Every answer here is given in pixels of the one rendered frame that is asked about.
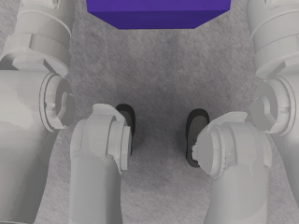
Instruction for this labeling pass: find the robot left foot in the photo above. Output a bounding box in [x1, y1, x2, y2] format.
[116, 104, 135, 156]

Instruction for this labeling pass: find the robot left upper arm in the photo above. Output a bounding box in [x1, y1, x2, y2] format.
[0, 70, 77, 224]

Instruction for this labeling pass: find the robot right upper arm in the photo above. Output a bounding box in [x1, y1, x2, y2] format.
[249, 73, 299, 208]

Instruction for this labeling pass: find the robot right shin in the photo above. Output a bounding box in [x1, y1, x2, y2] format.
[192, 111, 273, 171]

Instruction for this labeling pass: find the robot left forearm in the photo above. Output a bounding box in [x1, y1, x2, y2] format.
[0, 0, 78, 77]

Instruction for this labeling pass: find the carton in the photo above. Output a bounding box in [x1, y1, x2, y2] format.
[86, 0, 231, 30]

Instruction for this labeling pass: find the robot right forearm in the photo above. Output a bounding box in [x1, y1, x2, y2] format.
[240, 0, 299, 79]

